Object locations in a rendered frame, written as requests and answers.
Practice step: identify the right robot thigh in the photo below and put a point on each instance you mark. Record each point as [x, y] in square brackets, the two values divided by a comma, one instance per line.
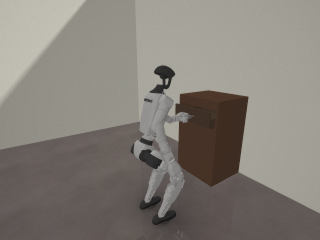
[156, 159]

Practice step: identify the drawer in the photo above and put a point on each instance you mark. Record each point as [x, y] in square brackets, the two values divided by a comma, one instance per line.
[202, 117]

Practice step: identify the robot left hand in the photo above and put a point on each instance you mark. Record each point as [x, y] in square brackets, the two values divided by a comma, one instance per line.
[182, 117]

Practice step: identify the robot right hand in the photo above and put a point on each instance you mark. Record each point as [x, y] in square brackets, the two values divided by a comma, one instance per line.
[173, 170]

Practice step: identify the robot right upper arm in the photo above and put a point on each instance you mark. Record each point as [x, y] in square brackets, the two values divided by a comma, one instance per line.
[165, 104]

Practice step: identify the cabinet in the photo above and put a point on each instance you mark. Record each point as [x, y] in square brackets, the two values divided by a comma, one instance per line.
[213, 155]

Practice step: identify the left robot shin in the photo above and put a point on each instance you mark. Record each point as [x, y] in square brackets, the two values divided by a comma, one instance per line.
[155, 181]

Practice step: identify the robot left forearm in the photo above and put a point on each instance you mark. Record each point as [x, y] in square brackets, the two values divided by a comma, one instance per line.
[171, 119]

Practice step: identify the robot right forearm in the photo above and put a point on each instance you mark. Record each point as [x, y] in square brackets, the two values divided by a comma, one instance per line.
[165, 149]

